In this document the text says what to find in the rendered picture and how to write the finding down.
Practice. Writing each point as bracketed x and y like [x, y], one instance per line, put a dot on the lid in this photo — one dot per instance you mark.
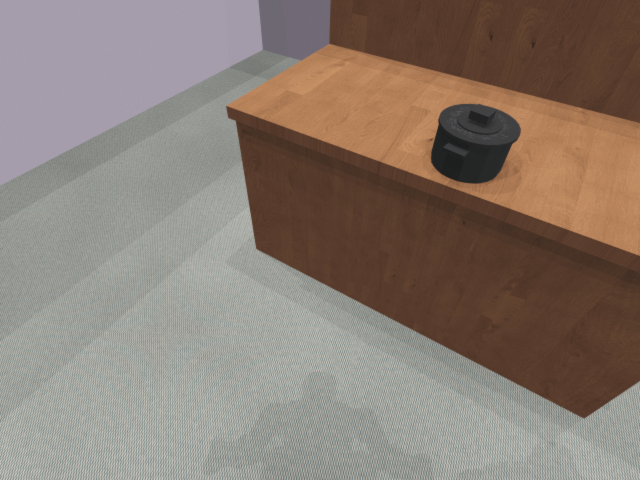
[501, 131]

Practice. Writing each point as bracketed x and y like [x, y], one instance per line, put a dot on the knob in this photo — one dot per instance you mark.
[482, 114]

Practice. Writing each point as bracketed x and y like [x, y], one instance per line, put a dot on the table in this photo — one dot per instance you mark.
[535, 274]

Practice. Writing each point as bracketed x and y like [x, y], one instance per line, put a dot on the pot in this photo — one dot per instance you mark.
[465, 163]

